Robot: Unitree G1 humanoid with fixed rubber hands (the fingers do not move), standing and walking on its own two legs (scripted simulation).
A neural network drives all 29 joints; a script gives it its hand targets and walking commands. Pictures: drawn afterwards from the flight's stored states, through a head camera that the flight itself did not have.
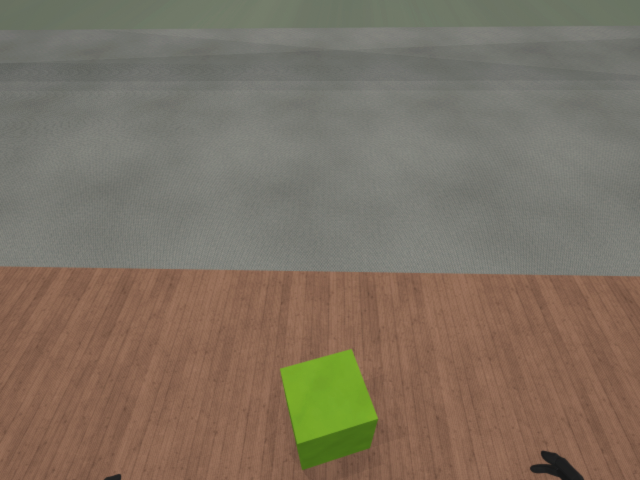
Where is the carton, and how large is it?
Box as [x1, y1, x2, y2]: [280, 349, 377, 469]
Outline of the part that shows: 351,349 280,369 286,401 302,469 368,448 370,445 377,417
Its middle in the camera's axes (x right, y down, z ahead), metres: +0.03 +0.48 +1.10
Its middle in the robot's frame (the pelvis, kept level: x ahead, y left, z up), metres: +0.45 +0.00 -0.66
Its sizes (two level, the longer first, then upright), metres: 0.210 0.200 0.250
